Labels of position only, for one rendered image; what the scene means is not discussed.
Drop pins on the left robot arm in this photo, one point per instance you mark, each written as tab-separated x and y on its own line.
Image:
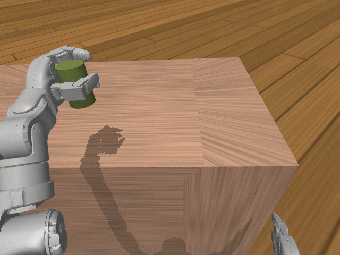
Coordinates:
25	184

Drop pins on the left robot hand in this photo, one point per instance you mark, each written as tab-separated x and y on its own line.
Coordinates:
42	74

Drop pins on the right robot hand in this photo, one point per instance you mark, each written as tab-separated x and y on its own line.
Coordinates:
283	243

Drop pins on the can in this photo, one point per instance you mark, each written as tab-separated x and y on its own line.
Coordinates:
72	71

